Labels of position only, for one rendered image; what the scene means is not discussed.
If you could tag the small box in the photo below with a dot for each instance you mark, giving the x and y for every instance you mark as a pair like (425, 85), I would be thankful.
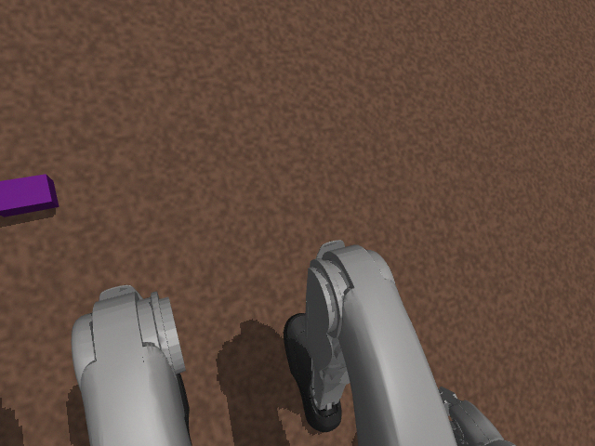
(26, 195)

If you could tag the right robot foot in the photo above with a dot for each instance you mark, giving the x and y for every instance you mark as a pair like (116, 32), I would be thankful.
(299, 360)

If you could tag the left robot foot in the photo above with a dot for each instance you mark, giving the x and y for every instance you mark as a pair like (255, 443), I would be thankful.
(184, 401)

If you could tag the right robot hand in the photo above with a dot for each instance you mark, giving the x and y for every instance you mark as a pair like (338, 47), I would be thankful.
(470, 426)

